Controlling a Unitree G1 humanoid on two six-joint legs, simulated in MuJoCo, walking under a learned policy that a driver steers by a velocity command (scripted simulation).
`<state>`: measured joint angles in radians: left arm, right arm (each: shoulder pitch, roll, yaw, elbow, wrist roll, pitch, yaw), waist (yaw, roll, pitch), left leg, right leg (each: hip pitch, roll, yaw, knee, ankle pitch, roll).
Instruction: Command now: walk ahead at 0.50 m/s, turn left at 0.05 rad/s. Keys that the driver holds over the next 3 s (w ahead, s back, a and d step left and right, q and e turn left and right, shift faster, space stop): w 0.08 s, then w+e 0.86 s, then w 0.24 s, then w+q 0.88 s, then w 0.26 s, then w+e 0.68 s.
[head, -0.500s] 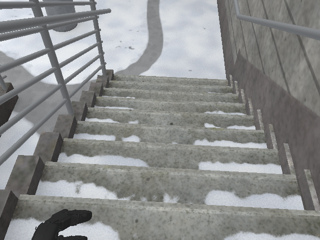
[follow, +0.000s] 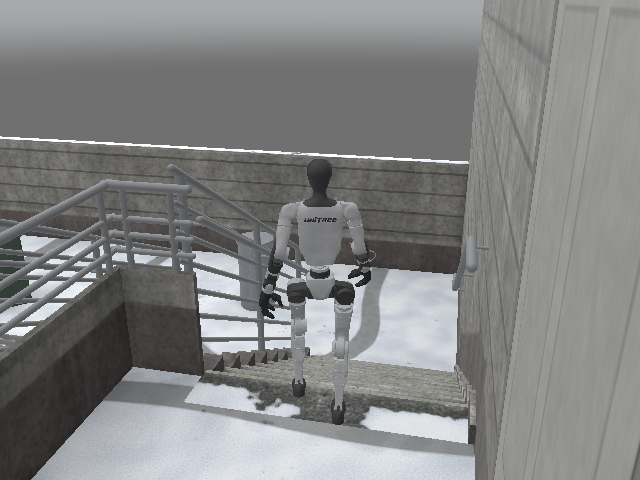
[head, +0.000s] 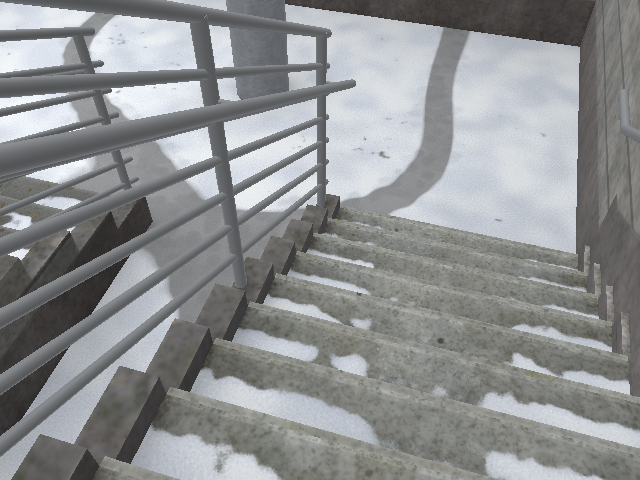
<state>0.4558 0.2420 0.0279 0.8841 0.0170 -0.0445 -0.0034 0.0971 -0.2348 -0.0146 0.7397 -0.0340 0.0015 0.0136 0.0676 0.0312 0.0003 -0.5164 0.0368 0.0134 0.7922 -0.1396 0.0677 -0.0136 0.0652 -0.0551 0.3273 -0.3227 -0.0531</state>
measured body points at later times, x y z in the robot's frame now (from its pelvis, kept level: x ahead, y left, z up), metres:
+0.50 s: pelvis +0.21 +0.01 -0.07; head +0.21 +0.01 +0.37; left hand +0.38 +0.25 -0.19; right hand +0.14 -0.24 -0.21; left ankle +0.07 +0.11 -0.74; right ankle +0.31 -0.09 -0.80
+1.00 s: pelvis +0.46 -0.01 -0.25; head +0.43 -0.01 +0.20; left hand +0.55 +0.23 -0.38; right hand +0.50 -0.31 -0.35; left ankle +0.64 +0.04 -0.97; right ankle +0.28 -0.06 -0.90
